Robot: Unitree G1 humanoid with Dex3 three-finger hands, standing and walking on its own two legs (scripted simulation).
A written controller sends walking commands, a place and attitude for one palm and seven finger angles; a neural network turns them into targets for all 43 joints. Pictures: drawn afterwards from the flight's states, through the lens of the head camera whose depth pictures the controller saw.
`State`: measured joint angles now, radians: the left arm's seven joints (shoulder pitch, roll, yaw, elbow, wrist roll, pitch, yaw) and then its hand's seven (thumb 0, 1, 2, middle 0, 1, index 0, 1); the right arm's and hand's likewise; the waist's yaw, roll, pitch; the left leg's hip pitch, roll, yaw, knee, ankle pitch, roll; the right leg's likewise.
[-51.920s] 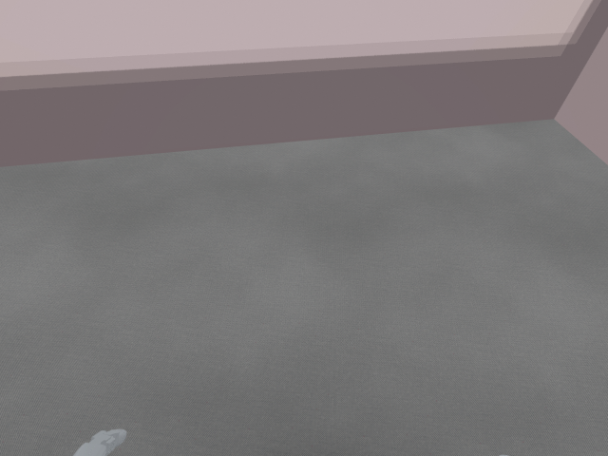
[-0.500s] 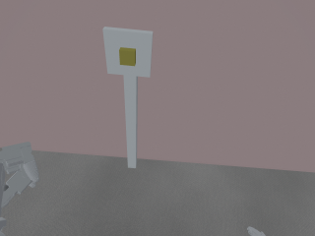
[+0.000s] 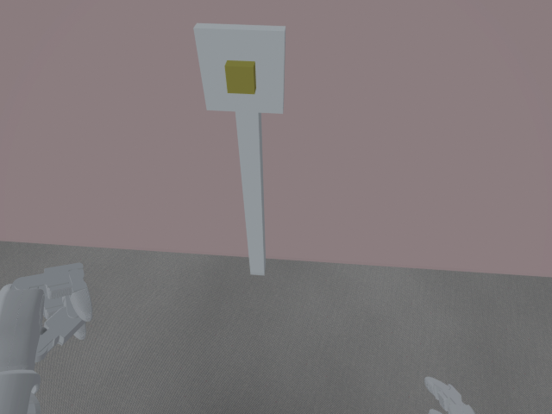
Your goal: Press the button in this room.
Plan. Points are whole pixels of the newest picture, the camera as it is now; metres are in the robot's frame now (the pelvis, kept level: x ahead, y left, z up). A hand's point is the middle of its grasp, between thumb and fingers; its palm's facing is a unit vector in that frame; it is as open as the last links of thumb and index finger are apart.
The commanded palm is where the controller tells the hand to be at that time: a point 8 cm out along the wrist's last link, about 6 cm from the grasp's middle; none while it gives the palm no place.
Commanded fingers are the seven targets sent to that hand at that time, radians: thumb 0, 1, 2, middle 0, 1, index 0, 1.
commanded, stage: let the arm hang, fingers relaxed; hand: left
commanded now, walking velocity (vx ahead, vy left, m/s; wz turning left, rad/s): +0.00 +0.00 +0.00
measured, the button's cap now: (241, 76) +0.76 +0.13 +0.14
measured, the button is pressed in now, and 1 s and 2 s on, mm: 0 0 0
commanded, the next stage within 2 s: stand and wait in 1.04 s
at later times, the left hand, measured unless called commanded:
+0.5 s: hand out of the picture -0.02 +0.20 -0.16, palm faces +0.07 -0.97 -0.24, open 5.3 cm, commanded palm none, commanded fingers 0.00 0.90 0.90 -0.24 -0.34 -0.24 -0.34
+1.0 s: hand out of the picture -0.02 +0.18 -0.16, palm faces +0.05 -0.98 -0.18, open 7.3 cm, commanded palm none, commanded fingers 0.00 0.90 0.90 -0.20 -0.30 -0.20 -0.30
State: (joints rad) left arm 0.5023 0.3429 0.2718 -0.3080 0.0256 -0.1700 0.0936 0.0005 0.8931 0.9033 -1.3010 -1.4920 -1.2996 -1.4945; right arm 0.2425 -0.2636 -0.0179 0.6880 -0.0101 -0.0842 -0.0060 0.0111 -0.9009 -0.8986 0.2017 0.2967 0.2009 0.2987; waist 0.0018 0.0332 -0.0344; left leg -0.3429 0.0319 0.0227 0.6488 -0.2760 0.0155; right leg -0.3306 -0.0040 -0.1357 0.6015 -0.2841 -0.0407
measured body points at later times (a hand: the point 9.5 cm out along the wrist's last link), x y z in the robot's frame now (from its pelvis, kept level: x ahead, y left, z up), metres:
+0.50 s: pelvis -0.01 +0.01 +0.02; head +0.00 +0.01 +0.47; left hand -0.02 +0.25 -0.14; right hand +0.01 -0.22 -0.14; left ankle +0.00 +0.11 -0.73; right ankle +0.01 -0.09 -0.73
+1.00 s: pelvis -0.01 +0.02 +0.02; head +0.00 +0.02 +0.47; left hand -0.02 +0.24 -0.14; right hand -0.03 -0.19 -0.15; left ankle +0.00 +0.11 -0.73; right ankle +0.01 -0.09 -0.72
